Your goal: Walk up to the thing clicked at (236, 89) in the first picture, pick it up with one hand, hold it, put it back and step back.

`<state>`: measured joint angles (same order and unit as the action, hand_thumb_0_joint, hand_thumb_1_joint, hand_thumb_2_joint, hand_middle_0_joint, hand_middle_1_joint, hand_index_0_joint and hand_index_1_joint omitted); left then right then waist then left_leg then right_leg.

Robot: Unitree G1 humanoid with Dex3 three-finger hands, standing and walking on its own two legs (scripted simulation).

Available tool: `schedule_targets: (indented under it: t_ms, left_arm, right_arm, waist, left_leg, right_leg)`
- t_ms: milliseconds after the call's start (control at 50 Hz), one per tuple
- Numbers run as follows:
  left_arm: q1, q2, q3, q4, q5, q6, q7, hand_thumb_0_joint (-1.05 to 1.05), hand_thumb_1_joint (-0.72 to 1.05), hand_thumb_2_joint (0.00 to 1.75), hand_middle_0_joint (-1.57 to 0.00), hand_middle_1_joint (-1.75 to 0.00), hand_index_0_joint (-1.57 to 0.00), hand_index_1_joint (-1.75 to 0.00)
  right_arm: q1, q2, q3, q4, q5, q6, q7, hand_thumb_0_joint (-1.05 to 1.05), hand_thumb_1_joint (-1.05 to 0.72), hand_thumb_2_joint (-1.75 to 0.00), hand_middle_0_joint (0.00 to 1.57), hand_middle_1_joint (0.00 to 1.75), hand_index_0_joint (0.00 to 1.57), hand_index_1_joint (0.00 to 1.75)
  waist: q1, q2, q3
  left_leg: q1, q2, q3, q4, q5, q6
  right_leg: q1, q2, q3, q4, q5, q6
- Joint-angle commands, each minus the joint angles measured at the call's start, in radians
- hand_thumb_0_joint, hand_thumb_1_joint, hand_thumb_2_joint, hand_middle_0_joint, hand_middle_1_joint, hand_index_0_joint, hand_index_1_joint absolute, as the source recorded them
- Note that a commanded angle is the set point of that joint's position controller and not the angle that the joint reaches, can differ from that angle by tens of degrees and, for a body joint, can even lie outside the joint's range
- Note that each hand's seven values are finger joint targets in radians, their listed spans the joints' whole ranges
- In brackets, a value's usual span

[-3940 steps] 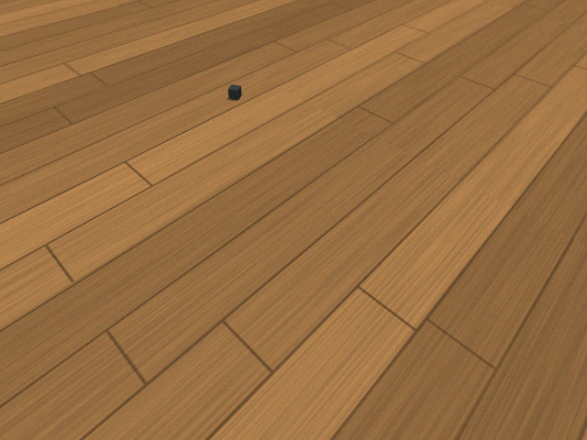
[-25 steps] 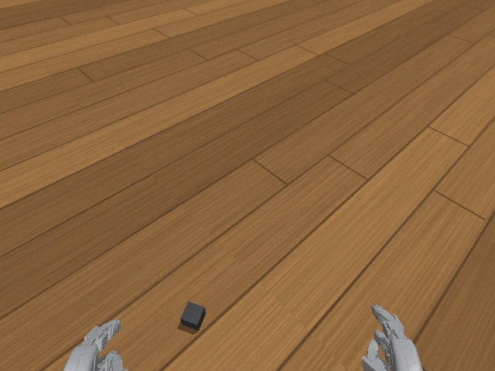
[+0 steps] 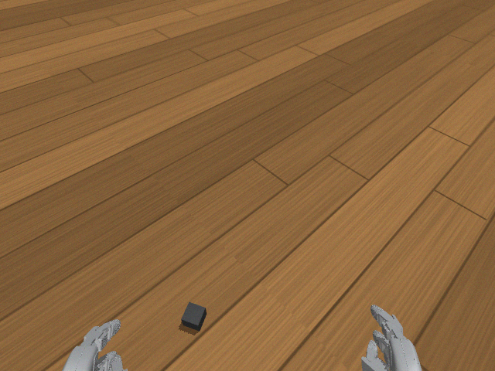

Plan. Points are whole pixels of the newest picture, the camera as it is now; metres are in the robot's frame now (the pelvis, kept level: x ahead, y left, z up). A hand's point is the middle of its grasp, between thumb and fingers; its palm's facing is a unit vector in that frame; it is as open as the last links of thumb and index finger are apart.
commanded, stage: home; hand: left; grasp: from above
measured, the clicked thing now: (194, 316) +0.46 +0.16 -0.68
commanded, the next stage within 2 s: stand in 0.10 s
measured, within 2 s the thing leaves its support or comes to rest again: neither
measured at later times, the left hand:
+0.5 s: hand out of the picture +0.10 +0.23 -0.10, palm faces +0.02 -0.94 -0.35, open 7.4 cm
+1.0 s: hand out of the picture +0.03 +0.23 -0.10, palm faces +0.06 -0.94 -0.34, open 7.4 cm
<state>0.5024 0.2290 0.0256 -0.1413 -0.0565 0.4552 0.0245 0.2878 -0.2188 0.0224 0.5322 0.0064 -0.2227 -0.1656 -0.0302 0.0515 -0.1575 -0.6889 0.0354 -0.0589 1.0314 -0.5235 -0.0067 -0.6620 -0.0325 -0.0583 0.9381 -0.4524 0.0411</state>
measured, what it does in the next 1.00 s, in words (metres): rises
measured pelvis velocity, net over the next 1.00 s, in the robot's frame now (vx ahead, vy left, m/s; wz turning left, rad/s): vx -0.01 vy -0.01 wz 0.03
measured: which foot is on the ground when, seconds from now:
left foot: down 0.00-1.00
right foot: down 0.00-1.00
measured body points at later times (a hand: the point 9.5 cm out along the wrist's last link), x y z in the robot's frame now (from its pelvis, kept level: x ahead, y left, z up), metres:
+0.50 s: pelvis -0.01 -0.01 +0.03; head +0.02 +0.00 +0.48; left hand +0.10 +0.28 -0.08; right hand +0.10 -0.29 -0.09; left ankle -0.01 +0.12 -0.68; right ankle +0.01 -0.15 -0.68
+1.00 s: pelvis -0.01 -0.01 +0.06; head -0.01 -0.01 +0.51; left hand +0.03 +0.28 -0.07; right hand +0.08 -0.28 -0.08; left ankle -0.01 +0.12 -0.68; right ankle +0.01 -0.15 -0.68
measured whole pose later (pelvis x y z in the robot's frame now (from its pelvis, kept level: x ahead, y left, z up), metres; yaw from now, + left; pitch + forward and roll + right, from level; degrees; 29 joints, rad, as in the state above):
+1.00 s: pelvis -0.01 -0.01 +0.06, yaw +2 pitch -5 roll +0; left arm 0.18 0.29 0.03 1.08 0.03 0.00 0.03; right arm 0.15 -0.28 -0.04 1.07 -0.03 0.00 -0.01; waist 0.03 0.02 0.08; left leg -0.12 -0.01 -0.04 0.44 -0.23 -0.01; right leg -0.12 -0.07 -0.06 0.42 -0.21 0.04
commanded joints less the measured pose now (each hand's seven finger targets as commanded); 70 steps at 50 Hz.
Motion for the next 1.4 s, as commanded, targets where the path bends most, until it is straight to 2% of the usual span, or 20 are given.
schedule_targets:
  t_ms: [0,160,180,200,220,240,280,320,420,520,580,780,860,920,960,1080,1120,1240,1320,1380]
  left_arm:
    - [-0.026,0.106,0.068,-0.206,0.008,-0.045,0.004,0.00,0.90,0.90,-0.20,-0.30,-0.20,-0.30]
    - [-0.015,0.102,0.066,-0.191,0.007,-0.045,0.005,0.00,0.90,0.90,-0.20,-0.30,-0.20,-0.30]
    - [-0.293,0.188,0.072,0.160,0.124,-0.261,0.042,0.00,0.90,0.90,-0.20,-0.30,-0.20,-0.30]
    - [-0.215,0.202,0.084,0.333,0.132,-0.329,0.033,0.00,0.90,0.90,-0.20,-0.30,-0.20,-0.30]
    - [-0.207,0.215,0.084,0.382,0.137,-0.363,0.027,0.00,0.90,0.90,-0.20,-0.30,-0.20,-0.30]
    - [-0.221,0.213,0.074,0.406,0.132,-0.383,0.019,0.00,0.90,0.90,-0.20,-0.30,-0.20,-0.30]
    - [-0.251,0.213,0.062,0.487,0.124,-0.412,0.012,0.00,0.90,0.90,-0.20,-0.30,-0.20,-0.30]
    - [-0.266,0.209,0.072,0.561,0.114,-0.420,0.007,0.00,0.90,0.90,-0.20,-0.30,-0.20,-0.30]
    - [-0.317,0.220,0.073,0.729,0.110,-0.459,0.011,0.00,0.90,0.90,-0.20,-0.30,-0.20,-0.30]
    - [-0.312,0.221,0.069,0.863,0.100,-0.478,0.016,0.00,0.90,0.90,-0.20,-0.30,-0.20,-0.30]
    - [-0.308,0.223,0.064,0.929,0.093,-0.477,0.018,0.00,0.90,0.90,-0.20,-0.30,-0.20,-0.30]
    - [-0.325,0.237,0.050,1.097,0.088,-0.471,0.017,0.00,0.90,0.90,-0.20,-0.30,-0.20,-0.30]
    - [-0.332,0.238,0.046,1.138,0.090,-0.472,0.013,0.00,0.90,0.90,-0.20,-0.30,-0.20,-0.30]
    - [-0.341,0.242,0.045,1.161,0.091,-0.478,0.013,0.00,0.90,0.90,-0.20,-0.30,-0.20,-0.30]
    - [-0.352,0.247,0.043,1.168,0.088,-0.479,0.011,0.00,0.90,0.90,-0.20,-0.30,-0.20,-0.30]
    - [-0.366,0.256,0.043,1.195,0.087,-0.476,0.007,0.00,0.90,0.90,-0.20,-0.30,-0.20,-0.30]
    - [-0.365,0.261,0.043,1.200,0.086,-0.480,0.008,0.00,0.90,0.90,-0.20,-0.30,-0.20,-0.30]
    - [-0.385,0.280,0.045,1.210,0.085,-0.481,0.004,0.00,0.90,0.90,-0.20,-0.30,-0.20,-0.30]
    - [-0.387,0.286,0.045,1.215,0.080,-0.484,0.003,0.00,0.90,0.90,-0.20,-0.30,-0.20,-0.30]
    - [-0.394,0.286,0.045,1.222,0.078,-0.484,0.002,0.00,0.90,0.90,-0.20,-0.30,-0.20,-0.30]
  right_arm:
    - [-0.068,-0.127,-0.053,-0.162,0.004,-0.059,-0.019,0.00,-0.90,-0.90,0.20,0.30,0.20,0.30]
    - [-0.060,-0.124,-0.050,-0.157,0.003,-0.060,-0.020,0.00,-0.90,-0.90,0.20,0.30,0.20,0.30]
    - [-0.129,-0.239,-0.092,0.084,-0.127,0.048,0.039,0.00,-0.90,-0.90,0.20,0.30,0.20,0.30]
    - [-0.122,-0.256,-0.103,0.102,-0.129,0.087,0.067,0.00,-0.90,-0.90,0.20,0.30,0.20,0.30]
    - [-0.123,-0.258,-0.104,0.093,-0.126,0.104,0.084,0.00,-0.90,-0.90,0.20,0.30,0.20,0.30]
    - [-0.101,-0.257,-0.106,0.090,-0.127,0.119,0.096,0.00,-0.90,-0.90,0.20,0.30,0.20,0.30]
    - [-0.111,-0.229,-0.101,0.126,-0.082,0.127,0.129,0.00,-0.90,-0.90,0.20,0.30,0.20,0.30]
    - [-0.140,-0.229,-0.108,0.148,-0.064,0.136,0.145,0.00,-0.90,-0.90,0.20,0.30,0.20,0.30]
    - [-0.135,-0.221,-0.119,0.225,-0.062,0.162,0.155,0.00,-0.90,-0.90,0.20,0.30,0.20,0.30]
    - [-0.120,-0.234,-0.125,0.295,-0.057,0.177,0.147,0.00,-0.90,-0.90,0.20,0.30,0.20,0.30]
    - [-0.110,-0.246,-0.122,0.336,-0.051,0.180,0.139,0.00,-0.90,-0.90,0.20,0.30,0.20,0.30]
    - [-0.140,-0.259,-0.109,0.437,-0.036,0.195,0.131,0.00,-0.90,-0.90,0.20,0.30,0.20,0.30]
    - [-0.159,-0.266,-0.108,0.458,-0.034,0.199,0.135,0.00,-0.90,-0.90,0.20,0.30,0.20,0.30]
    - [-0.164,-0.258,-0.107,0.473,-0.032,0.199,0.136,0.00,-0.90,-0.90,0.20,0.30,0.20,0.30]
    - [-0.155,-0.260,-0.104,0.486,-0.032,0.199,0.138,0.00,-0.90,-0.90,0.20,0.30,0.20,0.30]
    - [-0.173,-0.265,-0.100,0.503,-0.032,0.205,0.143,0.00,-0.90,-0.90,0.20,0.30,0.20,0.30]
    - [-0.181,-0.260,-0.099,0.507,-0.031,0.205,0.145,0.00,-0.90,-0.90,0.20,0.30,0.20,0.30]
    - [-0.175,-0.273,-0.094,0.521,-0.031,0.207,0.148,0.00,-0.90,-0.90,0.20,0.30,0.20,0.30]
    - [-0.181,-0.280,-0.090,0.524,-0.028,0.202,0.147,0.00,-0.90,-0.90,0.20,0.30,0.20,0.30]
    - [-0.176,-0.278,-0.084,0.532,-0.028,0.204,0.146,0.00,-0.90,-0.90,0.20,0.30,0.20,0.30]
  waist:
    - [-0.006,0.005,-0.093]
    - [-0.013,0.011,-0.093]
    - [0.061,-0.088,0.151]
    - [0.054,-0.113,0.064]
    - [0.047,-0.130,0.046]
    - [0.029,-0.083,0.068]
    - [0.052,-0.035,0.049]
    - [0.066,-0.076,0.057]
    - [0.048,-0.095,0.063]
    - [0.049,-0.060,0.084]
    - [0.049,-0.022,0.103]
    - [0.050,-0.020,0.169]
    - [0.049,-0.026,0.209]
    - [0.047,-0.057,0.186]
    - [0.044,-0.052,0.190]
    - [0.045,-0.040,0.230]
    - [0.050,-0.066,0.211]
    - [0.044,-0.056,0.220]
    - [0.043,-0.050,0.173]
    - [0.042,-0.058,0.189]
  left_leg:
    - [0.071,-0.025,0.004,-0.193,0.239,0.009]
    - [0.073,-0.028,0.008,-0.182,0.254,0.010]
    - [0.080,-0.002,-0.015,-0.260,0.369,0.053]
    - [0.147,0.000,-0.001,-0.270,0.380,0.064]
    - [0.184,-0.004,-0.006,-0.270,0.375,0.068]
    - [0.189,-0.006,-0.021,-0.289,0.352,0.064]
    - [0.230,-0.012,-0.029,-0.338,0.304,0.065]
    - [0.257,-0.011,-0.026,-0.348,0.298,0.061]
    - [0.330,-0.014,-0.021,-0.377,0.307,0.059]
    - [0.400,0.011,-0.048,-0.437,0.430,0.060]
    - [0.439,0.033,-0.077,-0.502,0.472,0.061]
    - [0.488,0.055,-0.083,-0.654,0.436,0.039]
    - [0.473,0.054,-0.093,-0.714,0.321,0.036]
    - [0.535,0.055,-0.076,-0.694,0.425,0.035]
    - [0.541,0.055,-0.072,-0.708,0.426,0.030]
    - [0.506,0.055,-0.073,-0.753,0.296,0.025]
    - [0.530,0.056,-0.068,-0.742,0.359,0.027]
    - [0.521,0.056,-0.060,-0.750,0.321,0.024]
    - [0.564,0.065,-0.056,-0.740,0.404,0.024]
    - [0.560,0.067,-0.051,-0.744,0.403,0.023]
  right_leg:
    - [0.074,0.045,-0.023,-0.126,0.170,-0.037]
    - [0.071,0.044,-0.020,-0.122,0.186,-0.039]
    - [0.252,-0.040,0.057,-0.186,0.140,-0.076]
    - [0.277,-0.049,0.113,-0.196,0.132,-0.109]
    - [0.268,-0.055,0.130,-0.204,0.144,-0.117]
    - [0.243,-0.037,0.113,-0.211,0.147,-0.109]
    - [0.322,-0.053,0.100,-0.203,0.176,-0.092]
    - [0.306,-0.056,0.107,-0.242,0.169,-0.086]
    - [0.353,-0.089,0.129,-0.335,0.201,-0.077]
    - [0.417,-0.082,0.091,-0.358,0.336,-0.070]
    - [0.437,-0.070,0.073,-0.379,0.348,-0.065]
    - [0.542,-0.080,0.070,-0.524,0.314,-0.053]
    - [0.547,-0.075,0.061,-0.568,0.251,-0.045]
    - [0.550,-0.094,0.072,-0.594,0.298,-0.047]
    - [0.555,-0.094,0.077,-0.611,0.306,-0.044]
    - [0.547,-0.087,0.075,-0.636,0.214,-0.043]
    - [0.556,-0.094,0.080,-0.647,0.234,-0.043]
    - [0.545,-0.095,0.095,-0.668,0.193,-0.044]
    - [0.570,-0.103,0.099,-0.659,0.296,-0.047]
    - [0.566,-0.100,0.098,-0.661,0.299,-0.047]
